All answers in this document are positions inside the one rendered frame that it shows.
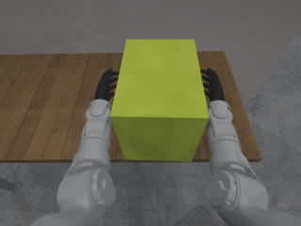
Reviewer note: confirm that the right robot forearm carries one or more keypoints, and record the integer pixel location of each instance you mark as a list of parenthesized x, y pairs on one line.
[(223, 142)]

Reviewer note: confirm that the right robot hand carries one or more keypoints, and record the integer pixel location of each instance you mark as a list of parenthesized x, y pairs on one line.
[(215, 92)]

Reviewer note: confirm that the carton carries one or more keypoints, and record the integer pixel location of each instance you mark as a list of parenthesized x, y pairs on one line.
[(159, 111)]

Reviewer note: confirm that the table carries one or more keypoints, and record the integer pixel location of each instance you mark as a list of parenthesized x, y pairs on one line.
[(44, 99)]

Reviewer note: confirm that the robot right upper arm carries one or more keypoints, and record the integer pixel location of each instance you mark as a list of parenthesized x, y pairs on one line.
[(243, 201)]

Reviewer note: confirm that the left robot forearm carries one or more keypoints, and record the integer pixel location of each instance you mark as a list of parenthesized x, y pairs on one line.
[(94, 145)]

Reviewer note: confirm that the robot left upper arm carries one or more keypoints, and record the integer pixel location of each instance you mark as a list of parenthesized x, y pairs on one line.
[(82, 199)]

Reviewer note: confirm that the left robot hand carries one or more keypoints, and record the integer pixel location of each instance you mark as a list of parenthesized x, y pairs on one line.
[(104, 88)]

